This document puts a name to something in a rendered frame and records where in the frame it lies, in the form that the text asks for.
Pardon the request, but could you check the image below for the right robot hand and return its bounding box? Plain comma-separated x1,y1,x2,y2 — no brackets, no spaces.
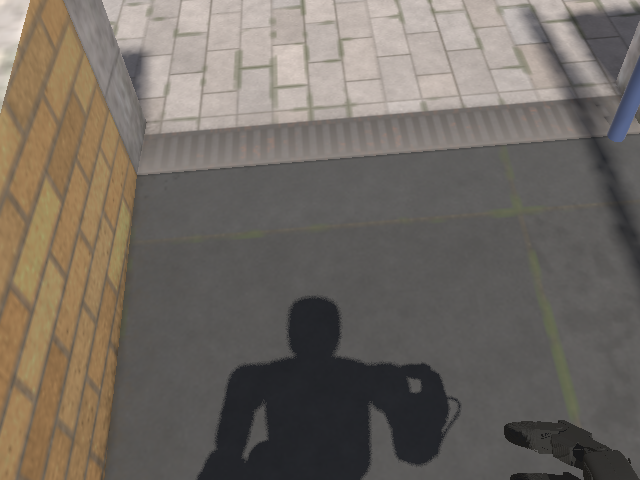
504,420,640,480

